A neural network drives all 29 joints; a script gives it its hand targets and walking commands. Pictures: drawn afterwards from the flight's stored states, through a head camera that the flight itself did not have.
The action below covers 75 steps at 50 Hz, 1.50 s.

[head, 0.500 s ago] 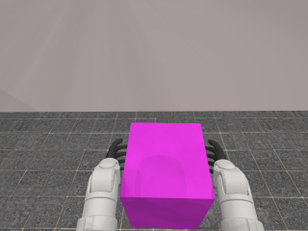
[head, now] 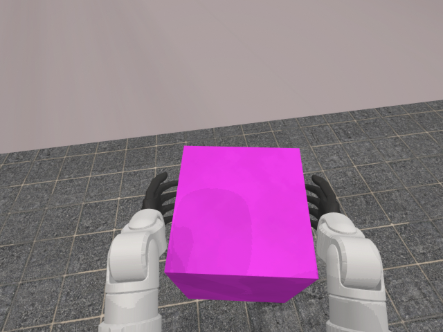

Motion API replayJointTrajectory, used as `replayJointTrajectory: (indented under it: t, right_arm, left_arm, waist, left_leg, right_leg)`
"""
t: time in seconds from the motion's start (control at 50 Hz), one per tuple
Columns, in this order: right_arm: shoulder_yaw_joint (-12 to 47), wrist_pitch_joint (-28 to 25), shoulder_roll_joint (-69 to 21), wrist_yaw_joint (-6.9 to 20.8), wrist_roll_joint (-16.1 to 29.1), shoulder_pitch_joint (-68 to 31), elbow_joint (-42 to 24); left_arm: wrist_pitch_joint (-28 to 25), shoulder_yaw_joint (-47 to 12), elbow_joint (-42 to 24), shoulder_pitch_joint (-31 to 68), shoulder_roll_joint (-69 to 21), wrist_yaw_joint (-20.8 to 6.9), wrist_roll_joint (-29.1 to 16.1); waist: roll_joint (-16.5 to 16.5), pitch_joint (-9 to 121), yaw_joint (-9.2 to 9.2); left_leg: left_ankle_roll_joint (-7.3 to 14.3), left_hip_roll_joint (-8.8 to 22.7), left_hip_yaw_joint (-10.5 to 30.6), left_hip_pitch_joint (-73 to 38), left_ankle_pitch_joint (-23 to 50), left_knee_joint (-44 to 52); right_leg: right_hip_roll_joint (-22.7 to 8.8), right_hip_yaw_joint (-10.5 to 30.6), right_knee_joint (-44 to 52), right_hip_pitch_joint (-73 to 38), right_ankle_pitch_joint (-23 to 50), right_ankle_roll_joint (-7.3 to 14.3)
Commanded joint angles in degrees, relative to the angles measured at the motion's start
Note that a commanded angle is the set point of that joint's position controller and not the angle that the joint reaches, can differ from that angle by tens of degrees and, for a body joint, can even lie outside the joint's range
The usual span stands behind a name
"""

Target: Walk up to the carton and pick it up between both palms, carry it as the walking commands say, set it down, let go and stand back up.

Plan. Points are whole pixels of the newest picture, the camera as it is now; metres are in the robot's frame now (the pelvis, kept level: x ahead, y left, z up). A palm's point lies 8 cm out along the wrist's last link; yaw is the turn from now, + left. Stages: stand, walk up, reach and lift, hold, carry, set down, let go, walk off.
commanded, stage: carry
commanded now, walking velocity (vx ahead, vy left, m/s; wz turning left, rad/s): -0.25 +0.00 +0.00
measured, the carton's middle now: (238, 230) +0.30 +0.01 +0.01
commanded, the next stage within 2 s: none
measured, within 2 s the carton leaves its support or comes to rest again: neither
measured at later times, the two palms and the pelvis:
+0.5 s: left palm (146, 290) +0.17 +0.13 +0.10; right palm (366, 292) +0.17 -0.16 +0.10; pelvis -0.11 -0.02 +0.01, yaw +1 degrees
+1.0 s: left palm out of the picture -0.01 +0.10 +0.09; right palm out of the picture -0.03 -0.19 +0.08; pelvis -0.29 -0.02 +0.01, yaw -2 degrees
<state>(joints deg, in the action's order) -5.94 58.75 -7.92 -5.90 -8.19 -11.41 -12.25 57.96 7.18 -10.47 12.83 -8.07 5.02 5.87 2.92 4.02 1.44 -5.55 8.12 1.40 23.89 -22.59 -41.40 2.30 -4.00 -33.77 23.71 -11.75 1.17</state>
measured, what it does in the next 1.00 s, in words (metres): walks backwards: left foot, then right foot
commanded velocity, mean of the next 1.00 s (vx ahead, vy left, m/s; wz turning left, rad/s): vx -0.25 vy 0.00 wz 0.00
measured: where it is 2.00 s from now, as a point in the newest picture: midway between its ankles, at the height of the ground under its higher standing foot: outside the picture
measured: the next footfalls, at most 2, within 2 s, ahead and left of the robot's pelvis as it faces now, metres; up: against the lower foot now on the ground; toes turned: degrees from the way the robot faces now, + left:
left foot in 0.54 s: -0.13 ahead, +0.10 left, +0.00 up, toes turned +5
right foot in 0.92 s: -0.27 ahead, -0.14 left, +0.00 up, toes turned -5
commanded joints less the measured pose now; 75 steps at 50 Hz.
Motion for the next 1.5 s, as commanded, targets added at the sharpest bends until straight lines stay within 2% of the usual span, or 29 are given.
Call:
replayJointTrajectory:
  t: [0.0, 0.04, 0.08, 0.34, 0.48, 0.52, 0.54, 0.56, 0.58, 0.6, 0.62, 0.66, 0.74, 0.84, 0.88, 0.92, 0.94, 0.96, 1.0, 1.08, 1.2, 1.24, 1.26, 1.28, 1.3, 1.32, 1.36, 1.42, 1.48]
  right_arm:
    - [40.6, 3.9, -49.3, 13.3, 21.8, -25.1, -7.2]
    - [43.3, 5.6, -52.1, 14.3, 26.1, -29.1, -9.7]
    - [45.2, 6.8, -53.5, 15.1, 29.3, -31.4, -12.4]
    - [43.1, 11.0, -53.5, 13.9, 27.2, -27.5, -9.9]
    - [41.5, 11.0, -55.1, 13.5, 25.4, -25.2, -7.7]
    - [40.8, 11.0, -54.9, 13.6, 25.2, -24.9, -7.9]
    - [40.6, 10.8, -55.2, 13.9, 24.6, -23.9, -6.9]
    - [41.1, 10.5, -55.7, 14.3, 24.8, -25.7, -8.7]
    - [40.3, 10.6, -55.4, 14.7, 25.8, -27.8, -9.7]
    - [40.1, 10.5, -55.5, 14.9, 25.8, -29.4, -11.3]
    - [39.9, 10.4, -55.3, 15.1, 26.0, -30.5, -12.3]
    - [38.9, 10.5, -54.3, 15.2, 26.0, -28.8, -12.1]
    - [36.8, 10.9, -51.9, 15.1, 24.6, -23.2, -8.6]
    - [36.8, 10.7, -51.7, 14.7, 23.3, -22.0, -7.1]
    - [37.6, 10.5, -52.3, 14.5, 23.3, -22.3, -7.7]
    - [38.8, 9.9, -52.8, 14.3, 23.0, -22.9, -7.2]
    - [40.4, 10.0, -53.1, 14.8, 24.8, -27.9, -12.7]
    - [40.9, 9.6, -55.0, 14.8, 25.3, -31.5, -12.9]
    - [43.2, 8.9, -57.1, 14.9, 27.0, -32.8, -13.0]
    - [45.1, 9.1, -56.0, 14.9, 29.6, -32.3, -14.1]
    - [43.1, 10.7, -53.2, 15.1, 28.1, -26.4, -10.8]
    - [42.2, 10.7, -53.7, 15.6, 27.6, -24.8, -9.3]
    - [41.4, 10.8, -53.7, 15.8, 27.3, -24.6, -8.7]
    - [40.6, 10.5, -53.5, 16.2, 26.5, -23.8, -7.1]
    - [41.0, 9.7, -54.9, 16.4, 26.4, -24.3, -8.3]
    - [40.2, 9.7, -55.5, 16.4, 27.0, -26.1, -9.4]
    - [39.0, 9.2, -55.6, 16.1, 26.0, -28.0, -11.6]
    - [37.4, 8.8, -54.5, 15.3, 24.7, -25.8, -11.8]
    - [36.2, 9.1, -52.4, 14.6, 23.1, -22.3, -10.3]
  left_arm:
    - [4.4, -40.3, -5.7, 22.1, -48.4, -14.0, -20.1]
    - [5.7, -40.7, -9.4, 23.0, -50.6, -13.3, -19.8]
    - [6.6, -40.8, -12.9, 24.3, -51.9, -12.7, -20.4]
    - [11.7, -39.7, -11.2, 22.4, -52.0, -14.2, -22.2]
    - [12.1, -41.9, -12.3, 25.4, -52.9, -14.8, -23.6]
    - [12.1, -42.1, -11.8, 25.8, -52.8, -14.7, -23.6]
    - [12.2, -42.9, -12.6, 26.1, -52.9, -14.8, -23.6]
    - [12.3, -43.8, -13.0, 27.1, -53.4, -14.9, -24.1]
    - [11.8, -43.5, -12.6, 29.6, -54.8, -14.8, -24.4]
    - [11.4, -43.6, -11.8, 30.0, -56.2, -14.8, -24.4]
    - [11.0, -43.8, -11.9, 29.8, -56.4, -14.7, -24.6]
    - [11.0, -44.8, -13.1, 29.6, -55.4, -14.1, -25.2]
    - [11.8, -44.9, -12.1, 27.3, -53.7, -12.9, -25.2]
    - [11.9, -43.8, -9.0, 25.3, -53.8, -13.3, -25.0]
    - [11.8, -43.4, -8.2, 24.2, -54.3, -13.7, -24.8]
    - [11.7, -42.5, -7.8, 23.3, -54.2, -14.3, -24.1]
    - [10.1, -41.7, -7.7, 23.7, -54.7, -14.3, -23.1]
    - [10.1, -41.1, -9.5, 25.7, -55.4, -14.5, -23.3]
    - [9.4, -40.3, -11.4, 25.9, -55.7, -14.5, -22.8]
    - [9.0, -38.4, -13.1, 23.8, -53.6, -13.6, -20.9]
    - [10.3, -38.4, -9.8, 17.9, -52.1, -13.0, -18.7]
    - [10.4, -39.5, -9.6, 18.2, -52.6, -12.9, -18.8]
    - [10.4, -39.9, -9.5, 19.1, -52.8, -13.0, -19.1]
    - [10.4, -41.0, -10.7, 20.4, -53.4, -13.2, -19.7]
    - [10.5, -42.9, -13.4, 23.0, -54.2, -13.5, -20.9]
    - [10.3, -43.5, -13.1, 26.9, -55.4, -13.8, -22.1]
    - [9.7, -44.5, -13.0, 29.5, -56.4, -14.3, -23.9]
    - [9.8, -46.2, -15.0, 30.3, -55.7, -14.1, -26.2]
    - [10.6, -46.0, -14.2, 28.1, -54.1, -13.5, -26.4]
  waist:
    - [-17.7, 23.7, -1.3]
    - [-8.6, 22.2, -0.87]
    - [-7.1, 22.0, -1.27]
    - [-10.8, 22.1, -1.52]
    - [-13.5, 21.6, -1.67]
    - [-8.9, 20.3, -1.53]
    - [5.9, 18.0, -2.71]
    - [15.5, 12.0, -2.45]
    - [7.5, 10.2, -2.5]
    - [0.5, 9.6, -1.86]
    - [-0.5, 10.0, -1.2]
    - [4.6, 11.8, -0.96]
    - [8.2, 16.9, -1.6]
    - [10.9, 19.0, -2.16]
    - [8.2, 20.1, -1.78]
    - [-2.5, 20.3, -1.89]
    - [-24.6, 16.3, -1.36]
    - [-21.2, 15.6, -1.13]
    - [-9.5, 15.6, -1.4]
    - [-12.7, 17.1, -1.62]
    - [-16.8, 19.7, -0.64]
    - [-14.2, 19.9, -1.22]
    - [-10.0, 20.1, -0.88]
    - [5.2, 18.4, -1.12]
    - [19.2, 15.2, -1.93]
    - [13.3, 14.7, -2.57]
    - [4.3, 13.9, -1.83]
    - [6.6, 14.6, -1.33]
    - [7.4, 17.5, -2.02]
  left_leg:
    - [0.7, -3.1, -2.6, 10.6, -18.5, -20.2]
    - [1.6, -2.9, -1.7, 12.4, -14.1, -27.6]
    - [1.7, -2.7, -2.0, 12.7, -8.1, -29.2]
    - [4.0, -9.0, -2.9, 4.9, -8.3, -11.8]
    - [5.6, -10.0, -6.6, -10.5, -1.4, 11.0]
    - [6.8, -5.3, -1.3, -19.3, -0.3, 21.8]
    - [12.2, 8.9, 15.0, -19.1, -5.0, 26.3]
    - [18.5, 19.5, 19.7, -4.0, 9.4, 28.1]
    - [19.6, 17.6, 14.7, 0.8, 17.8, 26.7]
    - [16.5, 12.9, 8.2, 3.0, 21.3, 24.6]
    - [13.5, 9.4, 3.5, 1.2, 24.6, 22.1]
    - [12.8, 6.4, 0.3, -6.8, 35.7, 18.4]
    - [14.3, 7.5, 3.9, -19.8, 49.1, 14.9]
    - [15.2, 8.7, 7.3, -23.0, 45.6, 15.2]
    - [11.9, 6.3, 4.5, -19.2, 41.9, 13.2]
    - [7.2, 2.2, 1.2, -2.3, 18.3, 8.1]
    - [4.0, -4.8, -8.3, 9.4, -3.4, 2.2]
    - [4.2, -5.3, -5.5, 9.6, -11.5, -12.9]
    - [4.3, -7.8, -1.4, 9.5, -8.6, -27.1]
    - [1.8, -7.9, -3.0, 11.1, -3.8, -25.2]
    - [3.4, -8.9, -4.9, 0.9, -5.1, 1.5]
    - [3.5, -7.8, -5.3, -8.0, 5.5, 17.2]
    - [3.7, -3.4, -0.4, -15.2, 6.7, 20.8]
    - [8.1, 9.9, 12.1, -20.5, 26.5, 19.0]
    - [15.6, 18.5, 16.3, -13.3, 44.1, 19.9]
    - [18.1, 17.3, 15.0, -10.2, 50.5, 19.3]
    - [14.9, 11.2, 6.5, -6.5, 40.9, 18.5]
    - [12.9, 6.0, 2.7, -12.2, 30.3, 18.6]
    - [14.0, 7.6, 7.0, -17.7, 26.2, 20.5]
  right_leg:
    - [-24.5, 21.8, 4.3, -27.5, 62.5, 10.6]
    - [-21.2, 17.8, 4.1, -24.2, 55.0, 9.8]
    - [-18.2, 14.3, 5.0, -22.3, 48.0, 9.2]
    - [-18.9, 18.8, 13.6, -19.6, 24.3, 7.9]
    - [-15.8, 14.8, 19.1, -12.4, 3.6, 3.4]
    - [-12.2, 11.5, 15.9, -4.7, -3.1, -1.1]
    - [-5.0, 3.6, 6.7, 5.1, -8.6, -4.6]
    - [-2.8, -1.0, -12.9, 7.3, -19.0, -4.2]
    - [-2.1, 3.0, -27.1, 7.1, -18.8, -3.5]
    - [-1.5, 5.6, -34.1, 6.6, -15.1, -2.8]
    - [-1.6, 6.0, -37.1, 7.2, -11.1, -2.6]
    - [-0.8, 4.4, -39.2, 11.1, -10.7, -4.0]
    - [-1.9, 0.6, -26.0, 11.0, -16.5, -6.0]
    - [-0.8, -0.5, -3.2, 2.0, -15.7, -3.8]
    - [-2.9, -0.3, 12.4, -8.0, -4.4, -3.6]
    - [-13.7, 9.8, 14.8, -22.1, 3.9, -2.2]
    - [-25.9, 20.8, 12.2, -18.1, 27.7, 6.5]
    - [-27.0, 18.3, 9.8, -15.9, 43.5, 10.0]
    - [-22.4, 11.3, 8.0, -12.6, 42.2, 8.6]
    - [-17.2, 7.5, 6.8, -16.9, 32.4, 6.6]
    - [-19.9, 13.6, 8.4, -19.9, 30.2, 7.9]
    - [-17.0, 11.1, 6.1, -15.9, 26.6, 4.4]
    - [-14.6, 9.6, 2.9, -8.7, 17.1, 1.6]
    - [-8.7, 3.9, -2.5, 4.0, 0.7, -2.6]
    - [-4.9, -2.1, -13.4, 9.3, -20.8, -3.5]
    - [-3.7, 2.0, -27.1, 7.9, -23.1, -3.0]
    - [-3.2, 4.3, -37.2, 7.9, -17.0, -2.8]
    - [-2.9, 2.2, -34.3, 10.4, -13.7, -4.6]
    - [-2.3, 0.7, -24.0, 7.8, -17.7, -5.2]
